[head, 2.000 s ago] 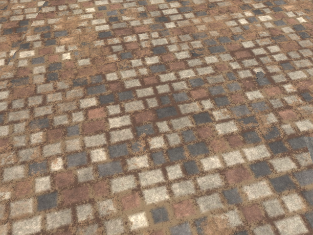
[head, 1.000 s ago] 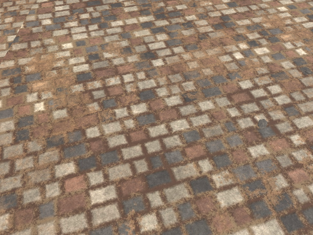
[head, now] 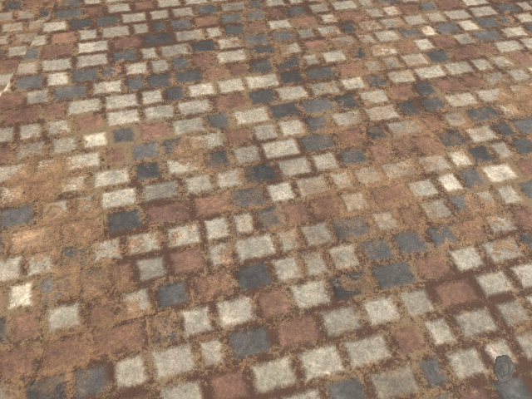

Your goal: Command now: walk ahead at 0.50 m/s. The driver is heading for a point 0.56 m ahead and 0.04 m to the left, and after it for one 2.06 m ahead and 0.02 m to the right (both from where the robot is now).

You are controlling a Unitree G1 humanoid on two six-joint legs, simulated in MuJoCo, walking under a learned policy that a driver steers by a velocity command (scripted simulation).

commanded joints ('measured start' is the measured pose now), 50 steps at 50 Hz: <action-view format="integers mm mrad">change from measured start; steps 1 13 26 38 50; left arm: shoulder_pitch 45 -324 -30 -34 40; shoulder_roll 55 29 112 107 152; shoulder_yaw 24 15 40 35 43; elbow -51 -165 -102 -46 27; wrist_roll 5 8 19 40 5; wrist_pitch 9 9 -9 -24 35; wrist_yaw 10 -13 -26 9 15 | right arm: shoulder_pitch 26 225 112 -42 139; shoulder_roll -78 -146 -139 -56 -175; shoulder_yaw -12 -23 -14 -32 -79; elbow -23 65 23 -29 -40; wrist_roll -9 12 49 20 20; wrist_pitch -16 4 -28 39 30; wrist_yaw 3 -41 -33 -26 5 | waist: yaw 19 -72 71 17 -154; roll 117 85 -45 -22 -50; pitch -66 49 -159 25 -154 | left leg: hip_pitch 161 297 -393 -356 261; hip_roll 251 236 117 139 13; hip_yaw -288 -135 -150 -152 2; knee -299 -344 843 350 68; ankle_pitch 87 156 -242 242 91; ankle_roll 162 133 0 -29 110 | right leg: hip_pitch -154 -274 536 301 378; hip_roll -97 -52 -269 -165 -172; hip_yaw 40 -23 393 -101 -201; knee -25 -577 -918 -1094 -495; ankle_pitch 92 456 173 410 948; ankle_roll -5 39 -202 -112 -39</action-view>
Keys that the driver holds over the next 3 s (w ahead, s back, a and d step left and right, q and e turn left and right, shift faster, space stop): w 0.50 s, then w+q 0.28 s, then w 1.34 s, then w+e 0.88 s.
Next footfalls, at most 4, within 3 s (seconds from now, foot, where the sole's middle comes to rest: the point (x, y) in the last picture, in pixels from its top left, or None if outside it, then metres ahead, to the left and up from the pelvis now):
0.44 right None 0.41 -0.16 -0.77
1.00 left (225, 315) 0.70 0.12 -0.77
1.54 right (286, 210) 1.06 -0.06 -0.77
2.10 left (199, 150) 1.32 0.24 -0.77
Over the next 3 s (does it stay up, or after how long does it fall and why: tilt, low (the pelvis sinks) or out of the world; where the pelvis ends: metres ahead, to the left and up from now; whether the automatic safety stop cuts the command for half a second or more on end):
stays up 1.65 0.11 0.01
